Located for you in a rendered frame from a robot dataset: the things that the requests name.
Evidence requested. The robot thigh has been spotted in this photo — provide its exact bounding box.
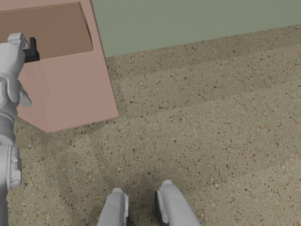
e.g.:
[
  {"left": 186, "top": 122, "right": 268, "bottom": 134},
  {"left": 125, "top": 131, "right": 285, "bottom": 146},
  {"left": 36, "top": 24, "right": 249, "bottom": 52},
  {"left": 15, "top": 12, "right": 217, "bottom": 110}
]
[
  {"left": 157, "top": 184, "right": 202, "bottom": 226},
  {"left": 97, "top": 192, "right": 129, "bottom": 226}
]

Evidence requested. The left robot forearm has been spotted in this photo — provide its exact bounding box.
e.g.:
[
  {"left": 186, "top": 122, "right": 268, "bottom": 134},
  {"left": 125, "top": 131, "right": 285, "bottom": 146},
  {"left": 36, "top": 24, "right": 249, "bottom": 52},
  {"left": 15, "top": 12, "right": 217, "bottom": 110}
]
[{"left": 0, "top": 73, "right": 20, "bottom": 146}]

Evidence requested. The cabinet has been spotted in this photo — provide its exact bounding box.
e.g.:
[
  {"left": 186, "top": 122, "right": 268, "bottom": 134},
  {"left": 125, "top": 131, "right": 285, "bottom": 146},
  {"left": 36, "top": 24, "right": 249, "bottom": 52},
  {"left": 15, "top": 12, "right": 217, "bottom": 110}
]
[{"left": 0, "top": 0, "right": 119, "bottom": 133}]

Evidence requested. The handle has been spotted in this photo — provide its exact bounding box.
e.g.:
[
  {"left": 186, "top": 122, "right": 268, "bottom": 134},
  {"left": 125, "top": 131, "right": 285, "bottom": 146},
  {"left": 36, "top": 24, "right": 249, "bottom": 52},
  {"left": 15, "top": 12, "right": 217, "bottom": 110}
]
[{"left": 23, "top": 37, "right": 40, "bottom": 63}]

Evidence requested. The right robot thigh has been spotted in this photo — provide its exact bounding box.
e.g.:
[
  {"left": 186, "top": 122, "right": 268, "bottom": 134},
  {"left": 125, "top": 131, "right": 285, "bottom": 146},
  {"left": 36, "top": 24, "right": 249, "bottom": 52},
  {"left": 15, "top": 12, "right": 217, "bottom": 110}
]
[{"left": 157, "top": 184, "right": 202, "bottom": 226}]

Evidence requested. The left robot thigh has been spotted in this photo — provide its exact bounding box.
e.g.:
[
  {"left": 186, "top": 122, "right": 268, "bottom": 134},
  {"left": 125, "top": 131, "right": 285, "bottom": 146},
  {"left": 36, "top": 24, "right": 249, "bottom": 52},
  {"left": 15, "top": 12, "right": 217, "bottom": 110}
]
[{"left": 97, "top": 192, "right": 129, "bottom": 226}]

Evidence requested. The drawer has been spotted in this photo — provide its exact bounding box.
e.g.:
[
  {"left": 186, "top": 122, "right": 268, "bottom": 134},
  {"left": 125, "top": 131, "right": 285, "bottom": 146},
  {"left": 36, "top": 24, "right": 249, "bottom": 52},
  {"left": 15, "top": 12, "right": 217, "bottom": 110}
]
[{"left": 0, "top": 1, "right": 94, "bottom": 60}]

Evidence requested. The left robot hand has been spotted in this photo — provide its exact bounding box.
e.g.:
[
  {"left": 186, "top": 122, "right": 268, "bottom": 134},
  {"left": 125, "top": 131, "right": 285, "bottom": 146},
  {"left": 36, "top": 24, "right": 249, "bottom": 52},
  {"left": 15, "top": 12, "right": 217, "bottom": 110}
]
[{"left": 0, "top": 32, "right": 32, "bottom": 107}]

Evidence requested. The left robot upper arm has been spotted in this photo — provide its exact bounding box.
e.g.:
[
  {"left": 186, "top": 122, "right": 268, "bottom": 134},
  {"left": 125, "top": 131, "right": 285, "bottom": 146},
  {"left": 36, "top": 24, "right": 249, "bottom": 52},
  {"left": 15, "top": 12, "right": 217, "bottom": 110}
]
[{"left": 0, "top": 145, "right": 22, "bottom": 226}]

